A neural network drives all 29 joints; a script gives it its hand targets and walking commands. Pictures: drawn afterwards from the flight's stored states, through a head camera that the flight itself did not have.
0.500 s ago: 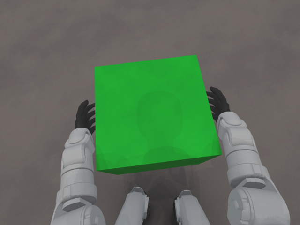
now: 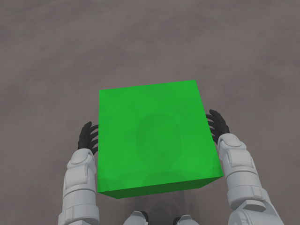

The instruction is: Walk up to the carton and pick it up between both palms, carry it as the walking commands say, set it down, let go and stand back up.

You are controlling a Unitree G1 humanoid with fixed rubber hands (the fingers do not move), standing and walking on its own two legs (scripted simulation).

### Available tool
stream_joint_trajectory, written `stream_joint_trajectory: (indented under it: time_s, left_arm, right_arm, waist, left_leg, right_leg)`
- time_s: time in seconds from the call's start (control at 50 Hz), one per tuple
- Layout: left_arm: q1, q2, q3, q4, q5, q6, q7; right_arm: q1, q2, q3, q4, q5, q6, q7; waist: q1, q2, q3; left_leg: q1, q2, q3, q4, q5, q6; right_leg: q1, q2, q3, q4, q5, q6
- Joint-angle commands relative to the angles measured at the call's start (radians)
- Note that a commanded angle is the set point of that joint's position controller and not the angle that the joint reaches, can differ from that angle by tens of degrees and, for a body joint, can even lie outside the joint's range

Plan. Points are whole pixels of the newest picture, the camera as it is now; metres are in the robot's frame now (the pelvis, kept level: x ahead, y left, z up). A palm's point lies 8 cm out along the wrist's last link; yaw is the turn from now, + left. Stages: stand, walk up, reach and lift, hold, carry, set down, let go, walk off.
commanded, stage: reach and lift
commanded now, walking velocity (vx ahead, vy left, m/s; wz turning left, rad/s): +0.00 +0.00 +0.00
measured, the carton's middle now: (153, 143) +0.37 +0.04 -0.12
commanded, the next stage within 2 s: none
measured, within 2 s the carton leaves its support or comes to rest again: neither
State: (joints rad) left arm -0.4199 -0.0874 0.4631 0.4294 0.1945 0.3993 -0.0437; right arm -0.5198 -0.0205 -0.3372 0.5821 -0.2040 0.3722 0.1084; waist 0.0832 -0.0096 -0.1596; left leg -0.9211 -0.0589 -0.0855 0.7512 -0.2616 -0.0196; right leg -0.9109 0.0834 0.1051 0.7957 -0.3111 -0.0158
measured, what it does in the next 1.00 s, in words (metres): rises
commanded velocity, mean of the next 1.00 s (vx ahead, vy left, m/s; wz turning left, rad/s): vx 0.00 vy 0.00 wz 0.00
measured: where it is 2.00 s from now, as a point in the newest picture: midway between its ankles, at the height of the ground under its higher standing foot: outside the picture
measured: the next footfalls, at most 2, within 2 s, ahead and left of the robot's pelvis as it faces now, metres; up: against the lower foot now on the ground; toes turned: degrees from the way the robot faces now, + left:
none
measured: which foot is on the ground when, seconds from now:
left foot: down 0.00-1.00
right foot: down 0.00-1.00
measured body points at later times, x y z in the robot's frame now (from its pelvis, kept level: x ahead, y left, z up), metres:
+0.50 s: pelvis +0.01 +0.00 +0.04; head +0.07 +0.00 +0.48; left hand +0.31 +0.22 +0.02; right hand +0.37 -0.16 +0.01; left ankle +0.04 +0.13 -0.70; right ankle +0.02 -0.10 -0.70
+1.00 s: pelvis +0.02 +0.00 +0.05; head +0.01 +0.00 +0.50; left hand +0.30 +0.22 +0.07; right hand +0.35 -0.16 +0.07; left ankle +0.04 +0.13 -0.70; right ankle +0.02 -0.10 -0.70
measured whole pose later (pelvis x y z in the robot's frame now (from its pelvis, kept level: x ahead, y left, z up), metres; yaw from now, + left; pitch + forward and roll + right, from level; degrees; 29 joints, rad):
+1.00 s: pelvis +0.02 +0.00 +0.05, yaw -1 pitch +0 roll +0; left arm -0.22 -0.08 0.32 0.21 0.22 0.66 -0.05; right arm -0.29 0.02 -0.26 0.35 -0.21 0.61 0.13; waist 0.09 0.00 -0.04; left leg -0.19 -0.03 -0.09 0.33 -0.14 -0.01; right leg -0.17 0.06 0.12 0.36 -0.18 -0.03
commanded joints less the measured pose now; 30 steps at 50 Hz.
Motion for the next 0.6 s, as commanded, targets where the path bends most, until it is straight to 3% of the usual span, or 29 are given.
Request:
stream_joint_trajectory:
  time_s: [0.0,0.3,0.58]
  left_arm:
    - [-0.535,-0.890,-0.618,-0.015,-0.164,-0.007,-0.268]
    - [-0.449,-0.898,-0.672,-0.062,-0.169,0.042,-0.269]
    - [-0.399,-0.889,-0.701,-0.102,-0.176,0.117,-0.256]
  right_arm:
    - [-0.473,0.938,0.513,-0.045,0.144,-0.024,0.235]
    - [-0.401,0.945,0.541,-0.108,0.153,0.014,0.240]
    - [-0.365,0.942,0.557,-0.159,0.173,0.077,0.250]
  waist:
    - [0.013,-0.036,-0.602]
    - [0.011,-0.025,-0.487]
    - [0.020,-0.012,-0.320]
  left_leg:
    - [0.438,-0.034,0.062,-0.062,0.340,-0.002]
    - [0.636,-0.026,0.053,-0.200,0.369,0.000]
    - [0.807,-0.014,0.045,-0.322,0.337,-0.004]
  right_leg:
    - [0.351,0.008,-0.029,-0.120,0.310,0.002]
    - [0.515,0.001,-0.024,-0.264,0.334,-0.001]
    - [0.621,-0.007,-0.013,-0.396,0.272,-0.003]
